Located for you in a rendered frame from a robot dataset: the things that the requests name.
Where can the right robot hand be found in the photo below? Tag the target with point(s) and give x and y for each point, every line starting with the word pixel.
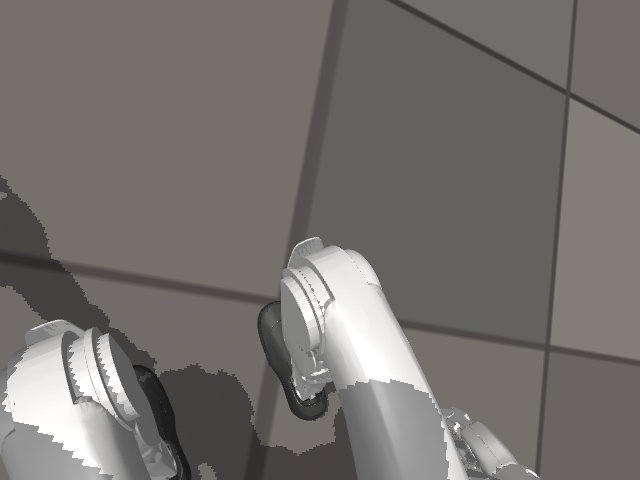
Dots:
pixel 480 447

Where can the right robot arm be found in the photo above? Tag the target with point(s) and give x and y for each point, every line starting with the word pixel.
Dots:
pixel 516 472

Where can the right robot foot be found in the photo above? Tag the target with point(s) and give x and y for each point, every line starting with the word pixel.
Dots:
pixel 279 359

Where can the left robot foot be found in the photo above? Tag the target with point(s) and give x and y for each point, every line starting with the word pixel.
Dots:
pixel 164 417

